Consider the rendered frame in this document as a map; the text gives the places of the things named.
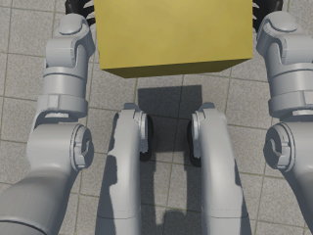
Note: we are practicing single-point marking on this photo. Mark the right robot shin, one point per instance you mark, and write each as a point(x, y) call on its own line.
point(208, 105)

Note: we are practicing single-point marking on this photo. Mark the robot left hand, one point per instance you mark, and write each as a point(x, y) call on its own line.
point(77, 7)

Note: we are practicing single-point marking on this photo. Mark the right robot forearm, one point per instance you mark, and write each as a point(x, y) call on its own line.
point(288, 57)

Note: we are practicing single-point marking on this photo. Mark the carton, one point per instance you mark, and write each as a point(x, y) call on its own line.
point(147, 38)

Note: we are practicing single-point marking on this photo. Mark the robot left upper arm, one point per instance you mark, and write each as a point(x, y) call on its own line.
point(37, 204)

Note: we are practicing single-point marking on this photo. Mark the left robot forearm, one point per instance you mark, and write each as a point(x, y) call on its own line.
point(65, 74)

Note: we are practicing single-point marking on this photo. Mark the robot right thigh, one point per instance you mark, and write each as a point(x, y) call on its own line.
point(223, 204)

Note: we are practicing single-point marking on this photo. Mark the robot right upper arm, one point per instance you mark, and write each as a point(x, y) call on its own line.
point(289, 148)

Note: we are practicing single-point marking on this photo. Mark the robot right hand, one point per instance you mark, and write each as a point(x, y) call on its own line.
point(266, 7)

